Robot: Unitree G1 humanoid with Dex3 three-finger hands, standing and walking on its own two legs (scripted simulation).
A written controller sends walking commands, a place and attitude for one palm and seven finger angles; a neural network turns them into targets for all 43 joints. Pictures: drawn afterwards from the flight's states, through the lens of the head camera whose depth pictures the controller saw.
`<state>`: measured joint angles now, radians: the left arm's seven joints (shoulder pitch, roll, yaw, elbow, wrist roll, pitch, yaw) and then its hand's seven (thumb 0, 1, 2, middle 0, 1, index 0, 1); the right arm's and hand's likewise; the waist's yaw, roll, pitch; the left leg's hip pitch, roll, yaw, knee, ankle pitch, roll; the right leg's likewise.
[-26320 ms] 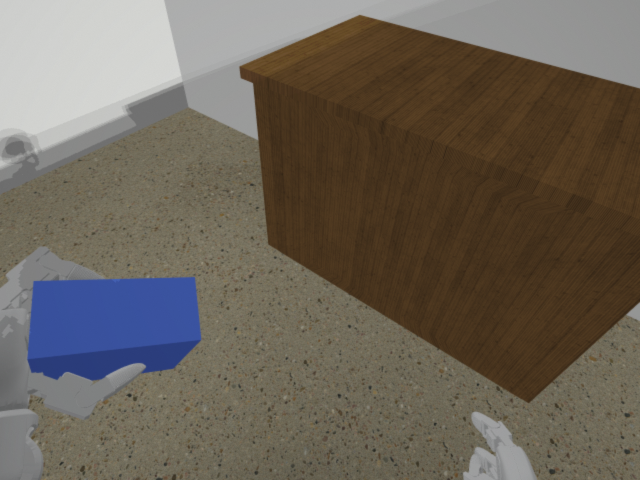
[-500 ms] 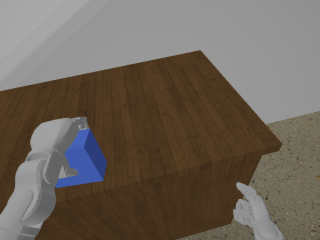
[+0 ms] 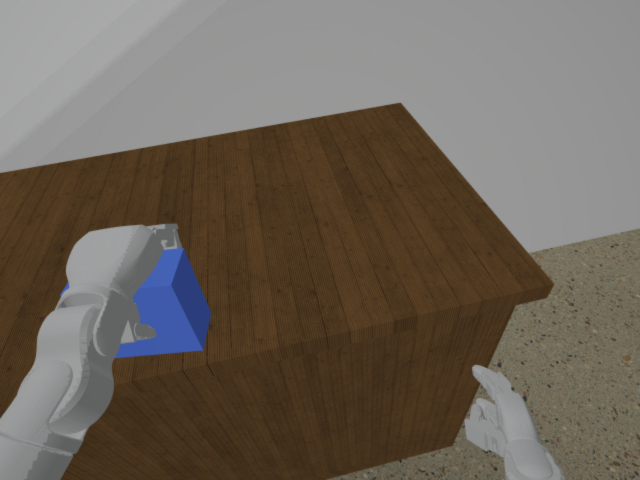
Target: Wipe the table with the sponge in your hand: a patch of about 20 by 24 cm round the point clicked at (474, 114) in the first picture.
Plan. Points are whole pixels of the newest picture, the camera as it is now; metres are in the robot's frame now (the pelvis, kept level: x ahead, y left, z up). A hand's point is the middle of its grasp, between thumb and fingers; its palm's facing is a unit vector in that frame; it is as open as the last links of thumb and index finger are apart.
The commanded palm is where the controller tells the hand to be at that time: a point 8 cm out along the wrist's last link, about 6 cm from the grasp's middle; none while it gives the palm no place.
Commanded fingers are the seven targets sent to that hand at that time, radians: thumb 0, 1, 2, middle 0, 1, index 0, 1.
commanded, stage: move the sponge above the wiping area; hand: left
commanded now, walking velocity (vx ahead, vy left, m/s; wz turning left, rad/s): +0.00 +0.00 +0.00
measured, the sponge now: (151, 315) +0.26 +0.28 +0.08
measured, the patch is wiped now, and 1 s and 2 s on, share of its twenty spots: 0.05 0.05 0.05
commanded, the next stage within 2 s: lower the sponge onto the table in 0.90 s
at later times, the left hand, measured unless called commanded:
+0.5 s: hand (140, 263) +0.28 +0.27 +0.16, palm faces +0.10 -0.01 -0.99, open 10.3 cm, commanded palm +0.24 +0.29 +0.24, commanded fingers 0.00 0.10 1.30 -1.20 -1.60 -1.20 -1.60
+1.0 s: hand (121, 248) +0.28 +0.29 +0.18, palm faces +0.16 -0.01 -0.99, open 10.3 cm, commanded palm +0.25 +0.30 +0.24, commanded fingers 0.00 0.10 1.30 -1.20 -1.60 -1.20 -1.60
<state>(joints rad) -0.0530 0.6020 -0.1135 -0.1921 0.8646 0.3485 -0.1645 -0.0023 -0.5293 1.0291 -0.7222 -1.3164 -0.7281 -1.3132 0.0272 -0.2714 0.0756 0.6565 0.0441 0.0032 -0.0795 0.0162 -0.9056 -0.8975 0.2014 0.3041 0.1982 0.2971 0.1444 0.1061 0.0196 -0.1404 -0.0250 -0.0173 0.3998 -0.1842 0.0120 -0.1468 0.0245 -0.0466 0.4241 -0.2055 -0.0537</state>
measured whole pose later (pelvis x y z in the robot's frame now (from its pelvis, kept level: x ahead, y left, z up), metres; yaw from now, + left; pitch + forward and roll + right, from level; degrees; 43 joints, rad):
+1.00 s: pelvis +0.01 +0.01 +0.00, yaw +1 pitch -4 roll +0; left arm -0.13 0.63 -0.06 -0.16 0.85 0.32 -0.10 0.00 -0.53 1.03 -0.72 -1.32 -0.73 -1.32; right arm 0.04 -0.26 0.07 0.68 0.05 -0.01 -0.08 0.02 -0.91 -0.90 0.20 0.30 0.20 0.30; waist 0.16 0.10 0.02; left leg -0.13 -0.03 -0.03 0.40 -0.20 0.02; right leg -0.12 0.02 -0.05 0.39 -0.21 -0.05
